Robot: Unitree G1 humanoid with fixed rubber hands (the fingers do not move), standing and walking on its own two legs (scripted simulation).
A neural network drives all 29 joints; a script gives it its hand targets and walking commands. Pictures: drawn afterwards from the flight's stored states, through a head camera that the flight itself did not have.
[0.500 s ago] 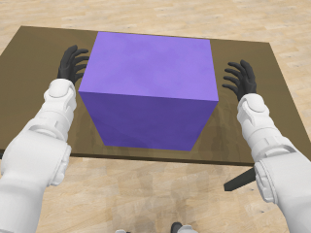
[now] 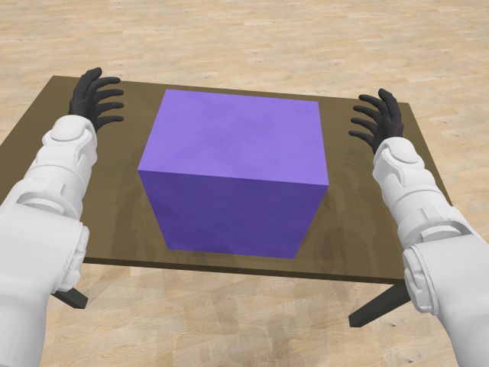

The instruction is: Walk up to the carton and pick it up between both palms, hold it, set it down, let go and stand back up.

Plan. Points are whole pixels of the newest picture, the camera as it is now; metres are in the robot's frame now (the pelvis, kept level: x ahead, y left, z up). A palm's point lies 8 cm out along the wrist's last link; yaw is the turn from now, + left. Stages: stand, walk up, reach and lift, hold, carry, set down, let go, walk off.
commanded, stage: set down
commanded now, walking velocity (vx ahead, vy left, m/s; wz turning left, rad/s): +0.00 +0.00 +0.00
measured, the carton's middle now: (236, 182) +0.46 +0.00 +0.00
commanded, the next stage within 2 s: none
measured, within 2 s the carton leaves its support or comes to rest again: neither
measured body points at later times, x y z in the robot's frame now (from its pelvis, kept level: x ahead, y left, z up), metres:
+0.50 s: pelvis +0.00 +0.00 +0.01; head +0.03 +0.00 +0.46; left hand +0.44 +0.25 +0.11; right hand +0.41 -0.23 +0.09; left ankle +0.00 +0.13 -0.73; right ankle +0.03 -0.14 -0.73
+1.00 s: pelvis +0.01 +0.01 +0.01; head +0.02 +0.01 +0.46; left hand +0.38 +0.25 +0.06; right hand +0.35 -0.22 +0.05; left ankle +0.00 +0.13 -0.73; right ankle +0.03 -0.14 -0.73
